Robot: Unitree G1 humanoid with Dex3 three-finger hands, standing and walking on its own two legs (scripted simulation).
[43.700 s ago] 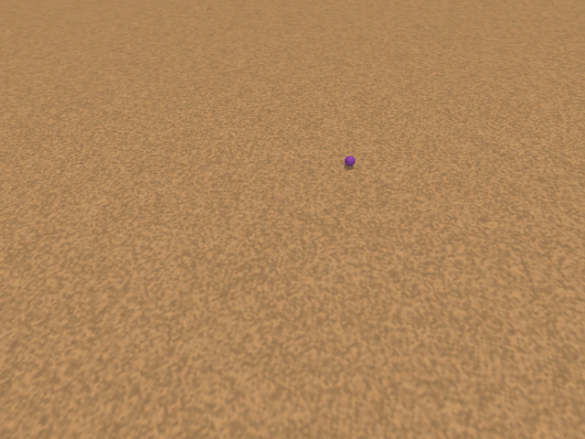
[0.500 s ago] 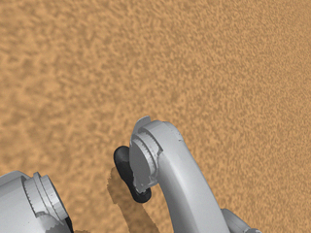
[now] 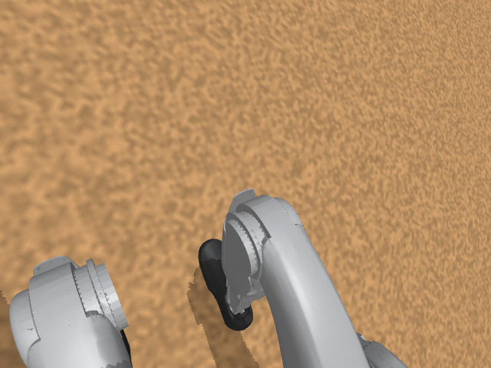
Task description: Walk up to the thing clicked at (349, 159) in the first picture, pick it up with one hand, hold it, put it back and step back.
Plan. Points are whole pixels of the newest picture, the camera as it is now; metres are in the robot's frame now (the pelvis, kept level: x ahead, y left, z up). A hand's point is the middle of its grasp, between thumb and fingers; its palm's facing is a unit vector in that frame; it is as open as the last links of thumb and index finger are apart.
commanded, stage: withdraw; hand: left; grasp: from above
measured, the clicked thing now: out of the picture +0.49 +0.34 -0.29
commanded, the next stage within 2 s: home in 0.64 s
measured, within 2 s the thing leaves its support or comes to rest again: neither
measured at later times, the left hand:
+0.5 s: hand out of the picture +0.46 +0.35 -0.11, palm faces -0.49 -0.11 -0.86, open 13.2 cm
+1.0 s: hand out of the picture +0.46 +0.35 -0.10, palm faces -0.39 -0.20 -0.90, open 11.8 cm
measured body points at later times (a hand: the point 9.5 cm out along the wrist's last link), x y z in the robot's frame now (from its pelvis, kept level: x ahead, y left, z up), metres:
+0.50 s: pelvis -0.01 -0.01 +0.03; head +0.22 +0.10 +0.40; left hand +0.48 +0.35 -0.06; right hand +0.08 -0.28 -0.04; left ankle +0.06 +0.12 -0.28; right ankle +0.13 -0.12 -0.28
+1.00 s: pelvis +0.00 +0.00 +0.04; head +0.23 +0.10 +0.41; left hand +0.48 +0.36 -0.05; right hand +0.06 -0.27 -0.05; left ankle +0.06 +0.12 -0.28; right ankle +0.13 -0.12 -0.28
